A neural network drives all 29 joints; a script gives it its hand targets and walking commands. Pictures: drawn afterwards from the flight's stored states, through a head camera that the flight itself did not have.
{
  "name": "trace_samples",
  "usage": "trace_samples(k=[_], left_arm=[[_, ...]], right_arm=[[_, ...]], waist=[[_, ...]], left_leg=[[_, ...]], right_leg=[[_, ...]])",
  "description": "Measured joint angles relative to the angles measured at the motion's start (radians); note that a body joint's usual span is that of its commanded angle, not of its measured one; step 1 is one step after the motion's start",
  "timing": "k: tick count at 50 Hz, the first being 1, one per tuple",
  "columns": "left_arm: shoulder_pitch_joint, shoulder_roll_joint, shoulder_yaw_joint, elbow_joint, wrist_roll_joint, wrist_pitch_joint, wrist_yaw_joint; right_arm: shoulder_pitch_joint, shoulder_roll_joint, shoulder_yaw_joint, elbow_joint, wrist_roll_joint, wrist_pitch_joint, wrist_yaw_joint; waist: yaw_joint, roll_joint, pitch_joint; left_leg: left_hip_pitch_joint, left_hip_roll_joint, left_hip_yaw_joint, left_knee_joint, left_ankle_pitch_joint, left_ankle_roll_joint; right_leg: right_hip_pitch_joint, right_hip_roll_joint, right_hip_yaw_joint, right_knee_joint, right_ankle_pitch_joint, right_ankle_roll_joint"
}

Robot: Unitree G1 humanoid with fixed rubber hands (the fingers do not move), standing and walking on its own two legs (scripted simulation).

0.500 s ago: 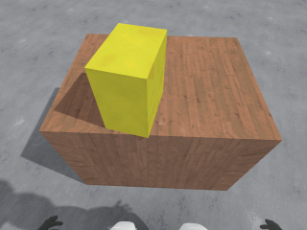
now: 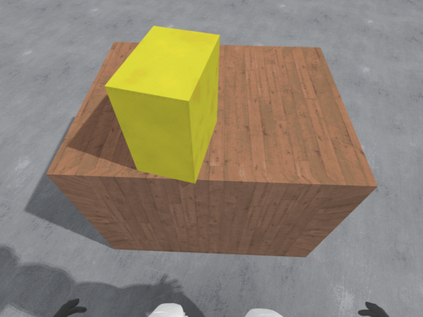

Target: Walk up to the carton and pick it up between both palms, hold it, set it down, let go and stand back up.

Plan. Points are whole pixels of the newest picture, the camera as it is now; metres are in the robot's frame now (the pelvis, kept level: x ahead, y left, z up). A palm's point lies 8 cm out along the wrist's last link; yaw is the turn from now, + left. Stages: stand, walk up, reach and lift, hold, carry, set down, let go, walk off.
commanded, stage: walk up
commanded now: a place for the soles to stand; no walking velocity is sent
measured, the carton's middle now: (175, 108) +0.57 +0.10 +0.02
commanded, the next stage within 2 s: none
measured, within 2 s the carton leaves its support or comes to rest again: neither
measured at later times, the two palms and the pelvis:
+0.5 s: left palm out of the picture +0.07 +0.30 -0.09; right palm out of the picture +0.08 -0.32 -0.09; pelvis +0.00 -0.01 +0.00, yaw +0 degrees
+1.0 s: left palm out of the picture +0.07 +0.30 -0.09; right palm out of the picture +0.08 -0.31 -0.10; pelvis -0.01 -0.01 +0.00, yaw +1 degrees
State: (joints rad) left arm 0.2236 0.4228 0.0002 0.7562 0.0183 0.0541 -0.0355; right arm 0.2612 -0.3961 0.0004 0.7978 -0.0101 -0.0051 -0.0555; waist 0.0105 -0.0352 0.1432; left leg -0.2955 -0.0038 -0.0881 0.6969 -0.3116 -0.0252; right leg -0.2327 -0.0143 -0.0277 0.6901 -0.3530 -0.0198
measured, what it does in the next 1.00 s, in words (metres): steps on the spot: right foot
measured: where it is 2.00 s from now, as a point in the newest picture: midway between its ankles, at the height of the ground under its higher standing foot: outside the picture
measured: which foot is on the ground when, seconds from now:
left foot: down 0.00-1.00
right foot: down 0.00-0.22, up 0.24-0.36, down 0.38-1.00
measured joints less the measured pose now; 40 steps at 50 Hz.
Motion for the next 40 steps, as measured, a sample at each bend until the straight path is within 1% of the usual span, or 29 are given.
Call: trace_samples(k=[3, 6, 8, 9, 10, 11, 12, 14, 15, 17, 19, 20, 21, 22, 25, 27, 29, 30, 31, 32, 34, 36, 37, 39, 40], left_arm=[[0.02, -0.006, 0.0, 0.006, 0.0, -0.001, 0.0], [0.028, -0.007, 0.0, 0.003, 0.0, -0.001, 0.0], [0.028, -0.007, 0.0, -0.003, 0.0, -0.001, 0.0], [0.028, -0.007, 0.0, -0.007, 0.0, 0.001, 0.0], [0.026, -0.007, 0.0, -0.009, 0.0, 0.002, 0.0], [0.021, -0.006, 0.0, -0.009, 0.0, 0.006, 0.0], [0.017, -0.006, 0.0, -0.009, 0.0, 0.009, 0.0], [0.012, -0.002, 0.0, -0.013, 0.0, 0.019, 0.0], [0.011, 0.001, 0.0, -0.018, 0.0, 0.021, 0.0], [0.01, 0.005, 0.0, -0.028, 0.0, 0.021, 0.0], [0.012, 0.007, 0.0, -0.03, 0.0, 0.016, 0.0], [0.014, 0.006, 0.0, -0.027, 0.0, 0.01, -0.001], [0.016, 0.002, 0.0, -0.02, 0.0, 0.003, -0.001], [0.02, -0.003, 0.0, -0.011, 0.0, 0.0, -0.001], [0.035, -0.009, 0.0, -0.003, 0.0, -0.001, -0.001], [0.037, -0.009, 0.0, -0.004, 0.0, -0.001, -0.001], [0.035, -0.01, 0.0, -0.008, 0.0, -0.001, -0.001], [0.033, -0.01, 0.0, -0.011, 0.0, 0.0, -0.001], [0.03, -0.01, 0.0, -0.012, 0.0, 0.0, -0.001], [0.024, -0.009, 0.0, -0.012, 0.0, 0.003, -0.001], [0.015, -0.009, 0.0, -0.012, 0.0, 0.01, -0.001], [0.008, -0.003, 0.0, -0.015, 0.0, 0.017, -0.001], [0.006, 0.0, 0.0, -0.018, 0.0, 0.018, -0.001], [0.005, 0.003, 0.0, -0.024, 0.0, 0.017, -0.001], [0.006, 0.004, 0.0, -0.023, 0.0, 0.013, -0.001]], right_arm=[[0.0, 0.0, 0.0, -0.001, 0.004, 0.018, 0.0], [0.0, -0.001, 0.0, -0.001, 0.004, 0.009, 0.0], [0.001, -0.001, 0.0, -0.002, 0.004, 0.006, 0.0], [0.001, -0.001, 0.0, -0.002, 0.004, 0.002, 0.0], [0.001, -0.001, 0.0, -0.002, 0.004, -0.002, 0.0], [0.0, 0.0, 0.0, -0.001, 0.004, -0.003, 0.0], [0.0, 0.0, 0.0, -0.001, 0.004, -0.003, 0.0], [0.0, 0.0, 0.0, -0.001, 0.0, -0.006, 0.0], [0.0, 0.0, 0.0, -0.001, -0.003, -0.01, 0.0], [0.0, 0.0, 0.0, -0.001, -0.005, -0.015, 0.0], [0.0, 0.0, 0.0, -0.001, -0.005, -0.013, 0.0], [-0.001, 0.0, 0.0, -0.001, -0.005, -0.01, 0.0], [-0.002, -0.001, 0.0, 0.0, -0.005, -0.005, 0.0], [-0.002, 0.0, 0.0, 0.0, -0.003, 0.003, 0.0], [-0.002, -0.001, 0.0, -0.001, 0.006, 0.018, 0.0], [-0.002, -0.001, 0.0, -0.001, 0.006, 0.011, 0.0], [-0.001, -0.001, 0.0, -0.002, 0.006, 0.006, 0.0], [-0.001, -0.002, 0.0, -0.002, 0.006, 0.003, 0.0], [-0.001, -0.001, 0.0, -0.002, 0.006, -0.002, 0.0], [-0.002, -0.001, 0.0, -0.001, 0.006, -0.004, 0.0], [-0.002, -0.001, 0.0, -0.001, 0.006, -0.003, 0.0], [-0.002, -0.001, 0.0, -0.001, 0.003, -0.008, 0.0], [-0.002, -0.001, 0.0, -0.001, 0.002, -0.011, 0.0], [-0.002, 0.0, 0.0, -0.001, 0.002, -0.012, 0.0], [-0.002, 0.0, 0.0, -0.001, 0.002, -0.01, 0.0]], waist=[[0.0, 0.008, -0.011], [-0.001, 0.024, -0.011], [-0.002, 0.036, -0.01], [-0.002, 0.041, -0.008], [-0.001, 0.041, -0.004], [0.0, 0.036, -0.002], [-0.001, 0.033, -0.002], [-0.001, 0.021, -0.008], [-0.001, 0.012, -0.011], [0.0, -0.004, -0.011], [0.001, -0.017, -0.017], [0.0, -0.018, -0.014], [0.0, -0.012, -0.007], [0.0, -0.007, -0.003], [0.0, 0.009, -0.014], [0.0, 0.021, -0.014], [-0.001, 0.036, -0.013], [-0.001, 0.042, -0.011], [-0.001, 0.047, -0.007], [0.0, 0.044, -0.003], [0.0, 0.039, -0.004], [-0.001, 0.026, -0.009], [0.0, 0.019, -0.01], [0.001, 0.004, -0.014], [0.001, -0.002, -0.016]], left_leg=[[-0.03, 0.0, 0.0, 0.103, -0.129, 0.0], [-0.029, 0.0, -0.001, 0.118, -0.155, 0.0], [-0.007, 0.0, -0.002, 0.036, -0.124, 0.0], [0.013, 0.001, -0.002, -0.026, -0.067, 0.0], [0.022, -0.001, -0.001, -0.05, 0.014, 0.0], [0.022, -0.005, 0.001, -0.045, 0.034, 0.0], [0.022, -0.006, 0.0, -0.038, 0.028, 0.0], [0.022, -0.006, -0.001, -0.041, 0.012, 0.002], [0.022, -0.006, 0.0, -0.047, 0.011, 0.004], [0.02, -0.005, 0.0, -0.057, 0.015, 0.005], [0.006, -0.004, 0.001, -0.053, 0.016, 0.005], [0.0, -0.002, 0.0, -0.045, 0.014, 0.005], [-0.002, 0.004, 0.0, -0.028, 0.012, 0.005], [-0.008, 0.004, 0.0, 0.003, -0.006, 0.005], [-0.035, 0.004, 0.0, 0.101, -0.127, 0.005], [-0.034, 0.004, 0.0, 0.115, -0.148, 0.005], [-0.017, 0.005, -0.001, 0.055, -0.128, 0.005], [0.002, 0.005, -0.002, -0.006, -0.079, 0.005], [0.019, 0.004, -0.001, -0.051, 0.001, 0.005], [0.02, 0.0, 0.0, -0.049, 0.033, 0.003], [0.019, -0.002, 0.0, -0.038, 0.019, 0.002], [0.019, -0.002, 0.0, -0.043, 0.008, 0.002], [0.019, -0.002, 0.0, -0.047, 0.008, 0.002], [0.009, -0.001, 0.001, -0.049, 0.011, 0.002], [0.0, -0.001, 0.001, -0.044, 0.011, 0.002]], right_leg=[[0.005, 0.003, 0.0, -0.014, -0.02, -0.008], [0.005, 0.003, -0.003, -0.024, -0.018, -0.008], [0.005, 0.004, -0.008, -0.023, -0.017, -0.003], [0.005, 0.004, -0.01, -0.017, -0.02, 0.002], [0.005, 0.002, -0.009, -0.008, -0.025, 0.006], [0.006, -0.003, -0.008, 0.002, -0.029, 0.009], [0.004, -0.004, -0.009, 0.016, -0.046, 0.009], [-0.018, -0.004, -0.008, 0.086, -0.139, 0.009], [-0.028, -0.004, -0.004, 0.115, -0.162, 0.009], [-0.033, -0.006, 0.004, 0.121, -0.172, 0.009], [-0.022, -0.012, 0.007, 0.04, -0.128, 0.008], [-0.016, -0.01, 0.005, -0.003, -0.029, 0.008], [-0.012, -0.003, 0.003, -0.006, 0.012, 0.005], [-0.006, 0.002, 0.003, -0.007, 0.011, 0.002], [-0.001, 0.005, 0.003, -0.021, -0.014, -0.006], [0.0, 0.005, 0.002, -0.026, -0.015, -0.006], [-0.001, 0.006, -0.002, -0.026, -0.014, -0.003], [-0.001, 0.006, -0.005, -0.022, -0.016, 0.001], [0.0, 0.005, -0.005, -0.012, -0.021, 0.006], [0.0, 0.001, -0.004, -0.002, -0.026, 0.01], [-0.002, -0.001, -0.005, 0.018, -0.054, 0.01], [-0.016, -0.001, -0.004, 0.073, -0.14, 0.01], [-0.019, -0.002, -0.002, 0.088, -0.16, 0.01], [-0.017, -0.005, 0.001, 0.061, -0.149, 0.008], [-0.011, -0.006, 0.001, 0.012, -0.083, 0.007]])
